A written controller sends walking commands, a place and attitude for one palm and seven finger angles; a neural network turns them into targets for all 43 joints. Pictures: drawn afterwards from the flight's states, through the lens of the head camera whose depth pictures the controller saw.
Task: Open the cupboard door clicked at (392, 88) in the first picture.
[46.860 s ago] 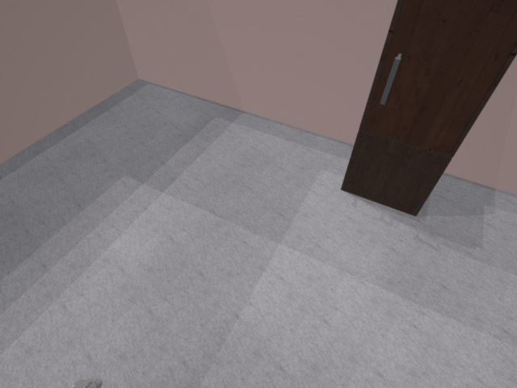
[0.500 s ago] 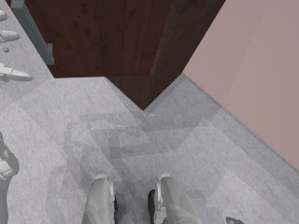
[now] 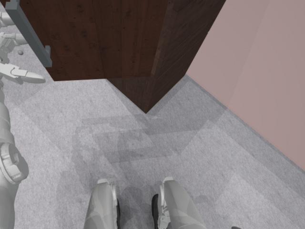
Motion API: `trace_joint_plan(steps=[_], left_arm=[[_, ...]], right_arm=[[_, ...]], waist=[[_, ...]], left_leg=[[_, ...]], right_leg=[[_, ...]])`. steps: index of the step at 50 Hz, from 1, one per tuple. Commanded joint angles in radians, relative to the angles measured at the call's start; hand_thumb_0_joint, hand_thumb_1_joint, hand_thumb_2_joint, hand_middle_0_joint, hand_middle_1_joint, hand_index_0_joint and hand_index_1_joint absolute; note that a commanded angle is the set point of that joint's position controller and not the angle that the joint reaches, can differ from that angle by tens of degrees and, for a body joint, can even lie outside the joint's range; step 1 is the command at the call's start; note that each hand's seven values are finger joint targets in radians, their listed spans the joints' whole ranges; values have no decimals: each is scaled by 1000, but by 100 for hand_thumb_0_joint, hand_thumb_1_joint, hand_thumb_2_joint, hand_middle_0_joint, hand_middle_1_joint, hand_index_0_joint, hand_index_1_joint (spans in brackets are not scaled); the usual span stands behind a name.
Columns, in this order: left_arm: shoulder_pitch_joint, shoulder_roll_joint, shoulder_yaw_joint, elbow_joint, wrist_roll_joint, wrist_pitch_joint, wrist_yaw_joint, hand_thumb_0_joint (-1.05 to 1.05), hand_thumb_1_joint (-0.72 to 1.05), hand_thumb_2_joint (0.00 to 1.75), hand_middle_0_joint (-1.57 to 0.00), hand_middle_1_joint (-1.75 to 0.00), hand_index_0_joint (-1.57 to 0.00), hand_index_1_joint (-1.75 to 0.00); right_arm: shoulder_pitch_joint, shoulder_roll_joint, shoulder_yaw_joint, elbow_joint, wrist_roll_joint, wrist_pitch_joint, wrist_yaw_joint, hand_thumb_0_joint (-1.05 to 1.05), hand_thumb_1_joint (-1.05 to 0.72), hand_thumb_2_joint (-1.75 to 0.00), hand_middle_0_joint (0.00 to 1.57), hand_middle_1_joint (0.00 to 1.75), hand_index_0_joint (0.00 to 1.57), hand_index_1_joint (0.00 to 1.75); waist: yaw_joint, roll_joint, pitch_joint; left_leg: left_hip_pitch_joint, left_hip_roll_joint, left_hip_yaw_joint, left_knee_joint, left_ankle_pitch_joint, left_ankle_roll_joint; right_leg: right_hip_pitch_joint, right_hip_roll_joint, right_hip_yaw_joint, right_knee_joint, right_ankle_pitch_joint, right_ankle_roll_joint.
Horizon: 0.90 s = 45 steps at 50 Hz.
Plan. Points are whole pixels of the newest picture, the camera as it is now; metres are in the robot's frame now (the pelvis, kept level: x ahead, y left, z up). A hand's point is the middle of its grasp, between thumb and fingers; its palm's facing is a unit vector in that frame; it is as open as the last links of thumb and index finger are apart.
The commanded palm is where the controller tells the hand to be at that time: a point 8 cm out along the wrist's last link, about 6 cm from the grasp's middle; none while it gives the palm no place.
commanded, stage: slide the fingers in behind the handle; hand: left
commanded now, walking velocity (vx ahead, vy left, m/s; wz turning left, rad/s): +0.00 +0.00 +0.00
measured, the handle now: (34, 33) +0.57 +0.25 +0.05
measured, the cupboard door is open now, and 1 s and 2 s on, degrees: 50 50 50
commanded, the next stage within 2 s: close the thumb around the handle in 1.18 s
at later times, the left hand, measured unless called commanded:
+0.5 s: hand (37, 50) +0.52 +0.24 +0.05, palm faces +0.07 -1.00 -0.03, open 14.0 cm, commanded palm +0.51 +0.26 +0.05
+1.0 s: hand (44, 50) +0.52 +0.23 +0.05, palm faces +0.08 -1.00 -0.02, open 14.0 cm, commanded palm +0.51 +0.25 +0.05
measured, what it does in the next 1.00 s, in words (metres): stands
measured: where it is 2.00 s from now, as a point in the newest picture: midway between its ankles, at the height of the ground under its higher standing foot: (137, 225)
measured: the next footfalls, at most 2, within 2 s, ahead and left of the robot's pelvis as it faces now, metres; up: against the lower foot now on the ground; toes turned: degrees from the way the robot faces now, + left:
none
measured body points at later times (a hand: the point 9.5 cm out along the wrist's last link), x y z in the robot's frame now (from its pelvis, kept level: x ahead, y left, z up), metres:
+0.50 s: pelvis +0.01 +0.00 +0.00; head +0.18 +0.03 +0.42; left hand +0.51 +0.29 +0.06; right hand +0.03 -0.27 -0.11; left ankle +0.04 +0.10 -0.60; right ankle +0.03 -0.12 -0.60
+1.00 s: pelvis +0.01 +0.00 +0.01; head +0.18 +0.03 +0.42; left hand +0.51 +0.28 +0.05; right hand +0.04 -0.27 -0.11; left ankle +0.04 +0.10 -0.60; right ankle +0.03 -0.12 -0.60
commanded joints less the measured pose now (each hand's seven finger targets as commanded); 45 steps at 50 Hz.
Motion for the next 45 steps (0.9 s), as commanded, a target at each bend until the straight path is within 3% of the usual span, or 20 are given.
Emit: trace_joint_plan(steps=[1, 3, 4, 7, 9, 10, 13, 14, 15, 17, 21, 24, 26, 29, 35, 36, 39, 42, 43, 45], left_arm=[[-386, 304, 37, -212, -20, -73, 25, 0, -50, 30, -30, -120, -30, -120], [-396, 303, 37, -220, -23, -84, 27, 0, -50, 30, -30, -120, -30, -120], [-382, 321, 53, -220, -19, -87, 28, 0, -50, 30, -30, -120, -30, -120], [-357, 249, 10, -225, -26, -87, 27, 0, -50, 30, -30, -120, -30, -120], [-358, 248, 9, -196, -24, -74, 31, 0, -50, 30, -30, -120, -30, -120], [-380, 218, -16, -194, -27, -69, 33, 0, -50, 30, -30, -120, -30, -120], [-397, 245, 11, -251, -27, -86, 47, 0, -50, 30, -30, -120, -30, -120], [-397, 242, 15, -251, -29, -89, 52, 0, -50, 30, -30, -120, -30, -120], [-372, 244, 21, -237, -27, -90, 55, 0, -50, 30, -30, -120, -30, -120], [-379, 190, -15, -239, -25, -97, 62, 0, -50, 30, -30, -120, -30, -120], [-400, 167, -34, -228, -15, -95, 87, 0, -50, 30, -30, -120, -30, -120], [-387, 173, -18, -237, -13, -109, 102, 0, -50, 30, -30, -120, -30, -120], [-387, 136, -43, -226, -11, -105, 111, 0, -50, 30, -30, -120, -30, -120], [-373, 178, -4, -233, -5, -114, 123, 0, -50, 30, -30, -120, -30, -120], [-355, 126, -38, -210, -8, -115, 129, 0, -50, 30, -30, -120, -30, -120], [-368, 153, -20, -228, -9, -118, 133, 0, -50, 30, -30, -120, -30, -120], [-384, 102, -54, -238, -11, -129, 132, 0, -50, 30, -30, -120, -30, -120], [-384, 147, -23, -243, -10, -134, 134, 0, -50, 30, -30, -120, -30, -120], [-372, 133, -31, -242, -8, -134, 135, 0, -50, 30, -30, -120, -30, -120], [-362, 125, -36, -218, -6, -128, 137, 0, -50, 30, -30, -120, -30, -120]], right_arm=[[179, -200, -72, -33, 0, -14, -17, 0, -90, -90, 20, 30, 20, 30], [180, -201, -73, -28, -2, -17, -16, 0, -90, -90, 20, 30, 20, 30], [182, -201, -74, -30, -3, -16, -16, 0, -90, -90, 20, 30, 20, 30], [184, -193, -76, -31, -2, -16, -8, 0, -90, -90, 20, 30, 20, 30], [182, -199, -78, -27, 0, -10, -10, 0, -90, -90, 20, 30, 20, 30], [183, -197, -78, -26, 2, -11, -10, 0, -90, -90, 20, 30, 20, 30], [188, -199, -82, -24, -3, -14, -12, 0, -90, -90, 20, 30, 20, 30], [188, -194, -83, -21, -4, -16, -11, 0, -90, -90, 20, 30, 20, 30], [190, -192, -82, -22, -4, -15, -9, 0, -90, -90, 20, 30, 20, 30], [191, -187, -83, -19, -5, -16, -6, 0, -90, -90, 20, 30, 20, 30], [188, -187, -85, -14, -7, -12, -4, 0, -90, -90, 20, 30, 20, 30], [191, -186, -87, -14, -10, -12, -2, 0, -90, -90, 20, 30, 20, 30], [190, -180, -87, -16, -11, -11, 1, 0, -90, -90, 20, 30, 20, 30], [190, -180, -88, -20, -12, -7, 2, 0, -90, -90, 20, 30, 20, 30], [184, -173, -87, -25, -9, -5, 8, 0, -90, -90, 20, 30, 20, 30], [184, -177, -87, -26, -9, -4, 5, 0, -90, -90, 20, 30, 20, 30], [187, -171, -91, -19, -12, -7, 7, 0, -90, -90, 20, 30, 20, 30], [192, -177, -90, -16, -13, -7, 5, 0, -90, -90, 20, 30, 20, 30], [187, -174, -91, -19, -13, -6, 6, 0, -90, -90, 20, 30, 20, 30], [185, -172, -89, -17, -12, -4, 9, 0, -90, -90, 20, 30, 20, 30]], waist=[[-3, 182, -549], [-9, 183, -566], [5, 201, -574], [1, 211, -570], [-10, 174, -539], [-24, 158, -518], [-4, 206, -594], [-5, 192, -595], [1, 178, -582], [-13, 179, -568], [-18, 180, -553], [-3, 194, -582], [-17, 172, -553], [-2, 159, -584], [-12, 143, -541], [-11, 133, -548], [-14, 159, -579], [-8, 155, -581], [-1, 182, -592], [-6, 159, -559]], left_leg=[[517, -31, -70, -147, 350, 10], [525, -29, -69, -139, 370, 12], [532, -30, -68, -139, 383, 8], [564, -31, -72, -146, 409, 6], [537, -27, -71, -144, 376, 7], [523, -29, -71, -148, 354, 10], [572, -30, -74, -149, 393, 5], [568, -31, -71, -145, 401, 6], [552, -33, -67, -146, 399, 7], [571, -32, -72, -147, 409, 7], [565, -32, -71, -154, 380, 4], [598, -33, -77, -158, 418, -2], [570, -36, -66, -155, 405, 4], [547, -37, -58, -147, 417, 4], [522, -40, -49, -154, 387, 6], [509, -39, -47, -151, 379, 8], [552, -41, -55, -149, 413, 4], [551, -41, -56, -150, 420, 6], [563, -43, -52, -151, 426, 2], [542, -41, -51, -152, 404, 3]], right_leg=[[163, 36, 55, -156, 238, -17], [161, 36, 56, -149, 256, -16], [167, 35, 56, -146, 262, -18], [152, 37, 50, -145, 275, -21], [139, 35, 51, -152, 256, -16], [138, 36, 51, -159, 247, -13], [149, 33, 53, -149, 267, -18], [159, 34, 55, -152, 278, -16], [178, 34, 56, -155, 282, -16], [150, 35, 50, -151, 282, -18], [142, 33, 50, -158, 261, -17], [145, 32, 46, -152, 277, -20], [158, 32, 51, -161, 285, -16], [199, 32, 57, -150, 314, -15], [206, 33, 60, -162, 307, -13], [221, 33, 64, -162, 308, -12], [202, 33, 59, -155, 322, -15], [211, 34, 61, -150, 327, -16], [207, 31, 62, -152, 331, -16], [206, 33, 60, -158, 315, -15]])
